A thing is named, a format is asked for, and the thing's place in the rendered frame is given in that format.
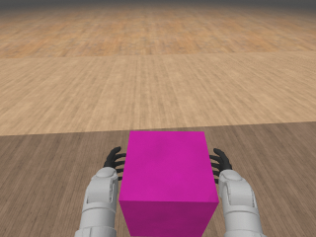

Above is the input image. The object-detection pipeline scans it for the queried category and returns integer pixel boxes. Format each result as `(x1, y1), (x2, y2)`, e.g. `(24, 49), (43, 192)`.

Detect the right robot forearm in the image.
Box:
(218, 169), (267, 237)

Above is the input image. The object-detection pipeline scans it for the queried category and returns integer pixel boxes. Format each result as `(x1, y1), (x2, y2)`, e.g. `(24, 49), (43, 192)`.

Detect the robot right hand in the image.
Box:
(209, 148), (232, 185)

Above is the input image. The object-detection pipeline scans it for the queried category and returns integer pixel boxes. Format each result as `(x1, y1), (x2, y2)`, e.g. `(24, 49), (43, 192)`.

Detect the robot left hand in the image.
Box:
(103, 146), (126, 181)

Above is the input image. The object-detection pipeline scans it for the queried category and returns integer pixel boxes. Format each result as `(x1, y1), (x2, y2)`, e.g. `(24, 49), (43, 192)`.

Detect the carton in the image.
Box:
(118, 130), (219, 237)

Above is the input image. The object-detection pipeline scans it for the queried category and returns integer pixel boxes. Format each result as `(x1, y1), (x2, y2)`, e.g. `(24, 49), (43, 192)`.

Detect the left robot forearm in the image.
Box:
(74, 167), (119, 237)

